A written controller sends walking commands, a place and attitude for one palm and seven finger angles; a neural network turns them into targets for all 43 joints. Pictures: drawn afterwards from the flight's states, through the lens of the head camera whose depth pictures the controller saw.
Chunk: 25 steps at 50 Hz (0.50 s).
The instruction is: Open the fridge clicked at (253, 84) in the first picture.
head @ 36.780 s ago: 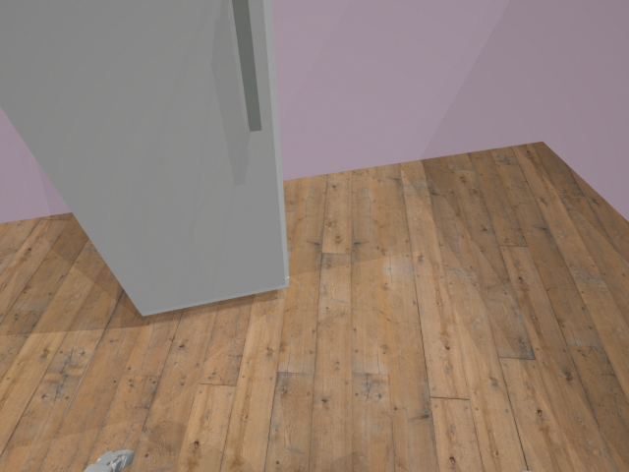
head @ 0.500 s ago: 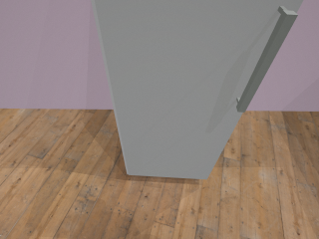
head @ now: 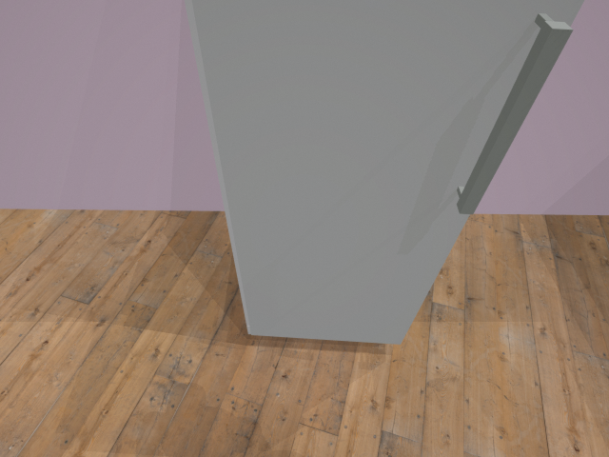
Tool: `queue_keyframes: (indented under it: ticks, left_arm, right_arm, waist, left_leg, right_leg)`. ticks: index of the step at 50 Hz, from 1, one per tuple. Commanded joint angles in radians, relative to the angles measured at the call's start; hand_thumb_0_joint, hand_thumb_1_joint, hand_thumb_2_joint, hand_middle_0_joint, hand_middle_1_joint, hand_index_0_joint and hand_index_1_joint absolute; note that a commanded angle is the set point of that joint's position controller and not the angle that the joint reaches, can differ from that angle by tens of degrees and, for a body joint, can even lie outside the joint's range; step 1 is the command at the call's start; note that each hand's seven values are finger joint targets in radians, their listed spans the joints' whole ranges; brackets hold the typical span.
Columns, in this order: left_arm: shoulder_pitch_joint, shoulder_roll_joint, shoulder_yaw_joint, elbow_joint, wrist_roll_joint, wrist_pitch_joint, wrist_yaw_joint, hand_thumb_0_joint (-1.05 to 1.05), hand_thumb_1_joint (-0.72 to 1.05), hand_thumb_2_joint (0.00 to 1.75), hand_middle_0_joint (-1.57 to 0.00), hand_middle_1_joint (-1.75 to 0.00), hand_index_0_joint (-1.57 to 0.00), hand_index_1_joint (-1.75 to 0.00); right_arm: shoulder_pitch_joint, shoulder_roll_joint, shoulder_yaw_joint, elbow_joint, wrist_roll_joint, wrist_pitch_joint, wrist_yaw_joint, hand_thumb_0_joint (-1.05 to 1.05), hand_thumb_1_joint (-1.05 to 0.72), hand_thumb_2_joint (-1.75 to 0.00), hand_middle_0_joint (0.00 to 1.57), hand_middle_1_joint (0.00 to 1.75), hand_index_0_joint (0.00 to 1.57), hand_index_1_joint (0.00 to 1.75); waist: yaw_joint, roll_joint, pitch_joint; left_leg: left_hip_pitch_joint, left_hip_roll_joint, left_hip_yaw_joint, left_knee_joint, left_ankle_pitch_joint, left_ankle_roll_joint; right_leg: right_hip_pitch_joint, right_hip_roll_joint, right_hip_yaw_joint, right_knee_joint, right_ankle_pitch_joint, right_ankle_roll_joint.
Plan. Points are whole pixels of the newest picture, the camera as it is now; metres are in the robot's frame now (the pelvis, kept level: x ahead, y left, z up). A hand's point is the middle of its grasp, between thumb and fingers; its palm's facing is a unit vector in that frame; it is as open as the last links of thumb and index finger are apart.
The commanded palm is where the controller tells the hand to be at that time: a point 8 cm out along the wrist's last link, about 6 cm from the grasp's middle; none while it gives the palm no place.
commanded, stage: shuffle to correct the standing spot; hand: right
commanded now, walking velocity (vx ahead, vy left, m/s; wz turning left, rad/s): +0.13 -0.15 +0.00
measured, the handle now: (497, 129) +0.56 -0.25 +0.16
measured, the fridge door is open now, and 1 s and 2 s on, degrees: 4 4 4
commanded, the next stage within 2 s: come to a stop and stand still in 0.86 s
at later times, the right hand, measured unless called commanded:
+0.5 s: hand out of the picture +0.06 -0.22 -0.18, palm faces +0.00 +0.98 -0.18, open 7.3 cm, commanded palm none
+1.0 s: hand out of the picture +0.15 -0.26 -0.18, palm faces +0.08 +0.97 -0.21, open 7.3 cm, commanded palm none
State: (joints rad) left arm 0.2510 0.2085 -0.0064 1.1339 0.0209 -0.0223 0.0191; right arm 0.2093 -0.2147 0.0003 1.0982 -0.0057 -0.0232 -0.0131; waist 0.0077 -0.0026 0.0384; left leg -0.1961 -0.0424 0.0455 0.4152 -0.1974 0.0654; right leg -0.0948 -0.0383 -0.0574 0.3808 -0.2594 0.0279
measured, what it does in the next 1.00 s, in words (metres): walks ahead: left foot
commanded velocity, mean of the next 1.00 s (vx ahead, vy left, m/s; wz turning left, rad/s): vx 0.07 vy -0.15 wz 0.00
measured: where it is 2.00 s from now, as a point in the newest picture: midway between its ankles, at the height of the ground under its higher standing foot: outside the picture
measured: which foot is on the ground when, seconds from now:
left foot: down 0.00-0.32, up 0.34-0.62, down 0.64-1.00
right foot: down 0.00-0.66, up 0.68-1.00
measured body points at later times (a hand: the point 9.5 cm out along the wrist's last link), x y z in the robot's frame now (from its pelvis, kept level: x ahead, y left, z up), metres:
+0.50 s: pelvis +0.05 -0.05 +0.00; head +0.09 -0.05 +0.44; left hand -0.03 +0.15 -0.15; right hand +0.06 -0.27 -0.17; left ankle +0.04 +0.06 -0.70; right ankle -0.02 -0.13 -0.74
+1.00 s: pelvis +0.14 -0.08 -0.01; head +0.17 -0.08 +0.44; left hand +0.23 +0.17 -0.15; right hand +0.14 -0.31 -0.16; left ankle +0.12 +0.04 -0.74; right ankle +0.21 -0.22 -0.72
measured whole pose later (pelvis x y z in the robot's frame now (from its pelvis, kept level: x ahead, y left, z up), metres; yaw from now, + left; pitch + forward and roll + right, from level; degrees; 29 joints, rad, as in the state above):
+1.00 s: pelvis +0.14 -0.08 -0.01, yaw +0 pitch +0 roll -2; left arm 0.15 0.20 0.05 0.97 0.02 0.02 0.00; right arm 0.28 -0.17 -0.06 1.03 -0.03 0.00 -0.02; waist -0.04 0.04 0.07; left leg -0.22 0.10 0.11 0.56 -0.33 -0.01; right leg -0.44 -0.05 -0.07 0.72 -0.28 0.06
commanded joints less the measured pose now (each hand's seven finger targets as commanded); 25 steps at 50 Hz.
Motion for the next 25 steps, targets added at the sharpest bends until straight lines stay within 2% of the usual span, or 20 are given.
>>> queue_keyframes:
  ticks: [1, 2, 3, 6, 7, 9, 11, 12, 13, 14, 15, 16, 17, 18, 19, 20, 21, 23, 25]
  left_arm:
    - [0.066, 0.091, 0.015, -0.023, -0.001, -0.007, 0.007, 0.00, 0.90, 0.90, -0.20, -0.30, -0.20, -0.30]
    - [0.080, 0.085, 0.014, -0.022, 0.001, -0.002, 0.004, 0.00, 0.90, 0.90, -0.20, -0.30, -0.20, -0.30]
    - [0.093, 0.073, 0.012, -0.023, 0.002, 0.002, 0.002, 0.00, 0.90, 0.90, -0.20, -0.30, -0.20, -0.30]
    - [0.120, 0.053, 0.014, -0.031, 0.003, 0.016, -0.002, 0.00, 0.90, 0.90, -0.20, -0.30, -0.20, -0.30]
    - [0.125, 0.051, 0.016, -0.032, 0.004, 0.018, -0.003, 0.00, 0.90, 0.90, -0.20, -0.30, -0.20, -0.30]
    - [0.136, 0.045, 0.017, -0.039, 0.005, 0.017, -0.005, 0.00, 0.90, 0.90, -0.20, -0.30, -0.20, -0.30]
    - [0.171, 0.029, 0.018, -0.036, 0.003, 0.010, -0.006, 0.00, 0.90, 0.90, -0.20, -0.30, -0.20, -0.30]
    - [0.197, 0.019, 0.016, -0.030, 0.003, 0.004, -0.007, 0.00, 0.90, 0.90, -0.20, -0.30, -0.20, -0.30]
    - [0.226, 0.016, 0.015, -0.020, 0.003, -0.001, -0.006, 0.00, 0.90, 0.90, -0.20, -0.30, -0.20, -0.30]
    - [0.253, 0.028, 0.018, -0.014, 0.005, -0.005, -0.003, 0.00, 0.90, 0.90, -0.20, -0.30, -0.20, -0.30]
    - [0.273, 0.058, 0.025, -0.015, 0.009, -0.007, 0.001, 0.00, 0.90, 0.90, -0.20, -0.30, -0.20, -0.30]
    - [0.284, 0.092, 0.033, -0.023, 0.008, -0.006, 0.004, 0.00, 0.90, 0.90, -0.20, -0.30, -0.20, -0.30]
    - [0.290, 0.089, 0.032, -0.026, 0.006, -0.008, 0.008, 0.00, 0.90, 0.90, -0.20, -0.30, -0.20, -0.30]
    - [0.298, 0.068, 0.027, -0.029, 0.004, -0.011, 0.012, 0.00, 0.90, 0.90, -0.20, -0.30, -0.20, -0.30]
    - [0.299, 0.054, 0.022, -0.031, 0.005, -0.016, 0.015, 0.00, 0.90, 0.90, -0.20, -0.30, -0.20, -0.30]
    - [0.295, 0.047, 0.017, -0.033, 0.007, -0.021, 0.016, 0.00, 0.90, 0.90, -0.20, -0.30, -0.20, -0.30]
    - [0.291, 0.038, 0.017, -0.037, 0.008, -0.026, 0.018, 0.00, 0.90, 0.90, -0.20, -0.30, -0.20, -0.30]
    - [0.293, 0.049, 0.017, -0.036, 0.013, -0.029, 0.021, 0.00, 0.90, 0.90, -0.20, -0.30, -0.20, -0.30]
    - [0.300, 0.047, 0.019, -0.031, 0.012, -0.030, 0.021, 0.00, 0.90, 0.90, -0.20, -0.30, -0.20, -0.30]
  right_arm:
    - [0.042, -0.128, -0.028, -0.043, -0.004, -0.013, -0.013, 0.00, -0.90, -0.90, 0.20, 0.30, 0.20, 0.30]
    - [0.049, -0.129, -0.031, -0.042, -0.006, -0.010, -0.013, 0.00, -0.90, -0.90, 0.20, 0.30, 0.20, 0.30]
    - [0.065, -0.127, -0.034, -0.043, -0.007, -0.006, -0.012, 0.00, -0.90, -0.90, 0.20, 0.30, 0.20, 0.30]
    - [0.102, -0.141, -0.047, -0.049, -0.013, 0.003, -0.013, 0.00, -0.90, -0.90, 0.20, 0.30, 0.20, 0.30]
    - [0.105, -0.145, -0.053, -0.055, -0.014, 0.005, -0.014, 0.00, -0.90, -0.90, 0.20, 0.30, 0.20, 0.30]
    - [0.113, -0.141, -0.062, -0.066, -0.015, 0.005, -0.015, 0.00, -0.90, -0.90, 0.20, 0.30, 0.20, 0.30]
    - [0.112, -0.137, -0.070, -0.075, -0.016, 0.003, -0.016, 0.00, -0.90, -0.90, 0.20, 0.30, 0.20, 0.30]
    - [0.100, -0.129, -0.072, -0.080, -0.015, 0.004, -0.015, 0.00, -0.90, -0.90, 0.20, 0.30, 0.20, 0.30]
    - [0.085, -0.116, -0.070, -0.083, -0.013, 0.007, -0.013, 0.00, -0.90, -0.90, 0.20, 0.30, 0.20, 0.30]
    - [0.076, -0.092, -0.064, -0.090, -0.011, 0.010, -0.010, 0.00, -0.90, -0.90, 0.20, 0.30, 0.20, 0.30]
    - [0.071, -0.059, -0.058, -0.099, -0.012, 0.012, -0.005, 0.00, -0.90, -0.90, 0.20, 0.30, 0.20, 0.30]
    - [0.053, -0.023, -0.051, -0.112, -0.021, 0.014, -0.002, 0.00, -0.90, -0.90, 0.20, 0.30, 0.20, 0.30]
    - [0.025, -0.009, -0.044, -0.124, -0.029, 0.012, -0.003, 0.00, -0.90, -0.90, 0.20, 0.30, 0.20, 0.30]
    - [0.014, -0.009, -0.043, -0.128, -0.031, 0.010, -0.003, 0.00, -0.90, -0.90, 0.20, 0.30, 0.20, 0.30]
    - [0.017, 0.001, -0.043, -0.125, -0.029, 0.007, 0.000, 0.00, -0.90, -0.90, 0.20, 0.30, 0.20, 0.30]
    - [0.018, 0.011, -0.044, -0.118, -0.027, 0.005, 0.001, 0.00, -0.90, -0.90, 0.20, 0.30, 0.20, 0.30]
    - [0.017, 0.016, -0.042, -0.117, -0.026, 0.002, 0.004, 0.00, -0.90, -0.90, 0.20, 0.30, 0.20, 0.30]
    - [0.008, 0.037, -0.038, -0.121, -0.022, 0.003, 0.004, 0.00, -0.90, -0.90, 0.20, 0.30, 0.20, 0.30]
    - [-0.004, 0.043, -0.036, -0.130, -0.020, 0.005, 0.004, 0.00, -0.90, -0.90, 0.20, 0.30, 0.20, 0.30]
  waist:
    - [-0.010, 0.012, 0.002]
    - [-0.014, 0.016, 0.012]
    - [-0.017, 0.047, 0.020]
    - [-0.025, 0.111, 0.047]
    - [-0.027, 0.124, 0.064]
    - [-0.029, 0.136, 0.085]
    - [-0.016, 0.093, 0.069]
    - [-0.004, 0.074, 0.052]
    - [0.007, 0.051, 0.051]
    - [0.013, -0.005, 0.055]
    - [0.017, -0.102, 0.059]
    - [0.025, -0.216, 0.085]
    - [0.033, -0.252, 0.112]
    - [0.036, -0.211, 0.124]
    - [0.029, -0.162, 0.110]
    - [0.022, -0.108, 0.091]
    - [0.015, -0.080, 0.079]
    - [0.014, -0.073, 0.052]
    - [0.017, -0.112, 0.046]
  left_leg:
    - [0.038, 0.166, -0.187, -0.113, 0.002, 0.001]
    - [0.036, 0.174, -0.201, -0.123, -0.084, 0.005]
    - [0.036, 0.186, -0.230, -0.146, -0.170, 0.012]
    - [0.014, 0.254, -0.329, -0.232, -0.348, 0.055]
    - [-0.007, 0.280, -0.359, -0.257, -0.397, 0.069]
    - [-0.029, 0.309, -0.392, -0.272, -0.399, 0.100]
    - [-0.052, 0.305, -0.354, -0.231, -0.350, 0.108]
    - [-0.081, 0.284, -0.308, -0.193, -0.318, 0.096]
    - [-0.126, 0.240, -0.245, -0.139, -0.300, 0.076]
    - [-0.154, 0.185, -0.176, -0.060, -0.273, 0.051]
    - [-0.181, 0.109, -0.086, 0.058, -0.256, 0.022]
    - [-0.244, 0.051, 0.023, 0.205, -0.260, -0.007]
    - [-0.347, 0.038, 0.047, 0.341, -0.327, -0.017]
    - [-0.407, 0.063, 0.024, 0.460, -0.340, -0.012]
    - [-0.427, 0.083, 0.013, 0.524, -0.325, -0.010]
    - [-0.427, 0.095, 0.013, 0.555, -0.301, -0.012]
    - [-0.426, 0.104, 0.022, 0.553, -0.288, -0.016]
    - [-0.377, 0.105, 0.046, 0.504, -0.278, -0.024]
    - [-0.330, 0.094, 0.068, 0.436, -0.263, -0.025]
  right_leg:
    - [-0.079, -0.061, 0.053, -0.052, 0.017, -0.037]
    - [-0.101, -0.049, 0.043, -0.037, -0.030, -0.037]
    - [-0.127, -0.035, 0.032, -0.014, -0.070, -0.036]
    - [-0.175, -0.005, -0.001, 0.087, -0.130, -0.031]
    - [-0.196, -0.001, -0.004, 0.126, -0.138, -0.032]
    - [-0.221, -0.011, 0.010, 0.171, -0.138, -0.036]
    - [-0.178, -0.014, 0.010, 0.131, -0.116, -0.038]
    - [-0.126, -0.009, 0.009, 0.075, -0.097, -0.043]
    - [-0.068, -0.010, 0.013, 0.018, -0.079, -0.046]
    - [-0.040, -0.034, 0.038, -0.037, -0.077, -0.056]
    - [-0.044, -0.101, 0.124, -0.090, -0.104, -0.086]
    - [-0.044, -0.194, 0.234, -0.167, -0.134, -0.142]
    - [-0.002, -0.244, 0.311, -0.209, -0.077, -0.196]
    - [0.028, -0.262, 0.323, -0.198, 0.041, -0.237]
    - [0.052, -0.254, 0.298, -0.165, 0.179, -0.253]
    - [0.066, -0.242, 0.261, -0.140, 0.295, -0.256]
    - [0.086, -0.232, 0.225, -0.122, 0.400, -0.256]
    - [0.088, -0.208, 0.170, -0.100, 0.483, -0.249]
    - [0.079, -0.186, 0.132, -0.087, 0.523, -0.240]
